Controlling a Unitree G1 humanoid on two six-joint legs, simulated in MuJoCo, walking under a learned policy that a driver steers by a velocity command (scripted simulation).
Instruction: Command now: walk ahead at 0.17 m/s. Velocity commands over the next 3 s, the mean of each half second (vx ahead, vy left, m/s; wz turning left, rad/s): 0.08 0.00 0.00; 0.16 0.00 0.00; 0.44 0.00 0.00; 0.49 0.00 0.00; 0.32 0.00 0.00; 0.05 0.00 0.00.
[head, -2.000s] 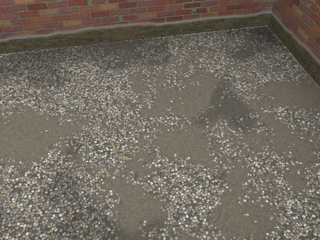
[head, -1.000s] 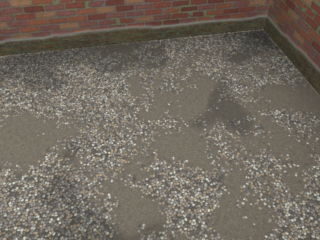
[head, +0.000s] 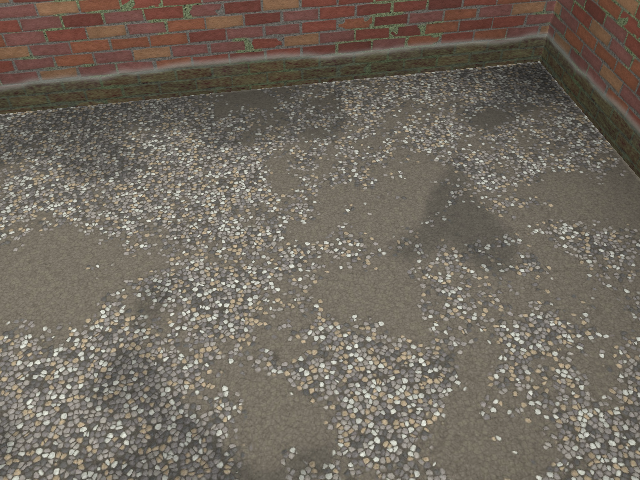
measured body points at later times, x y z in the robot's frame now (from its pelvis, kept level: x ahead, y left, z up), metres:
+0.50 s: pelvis +0.01 +0.00 +0.01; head +0.01 +0.00 +0.46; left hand +0.13 +0.23 -0.11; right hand +0.12 -0.23 -0.11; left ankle -0.03 +0.13 -0.74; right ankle -0.02 -0.09 -0.74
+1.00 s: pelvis +0.01 +0.02 +0.00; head -0.01 +0.02 +0.45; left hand +0.17 +0.22 -0.10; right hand +0.17 -0.19 -0.10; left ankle -0.03 +0.13 -0.74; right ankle -0.02 -0.09 -0.74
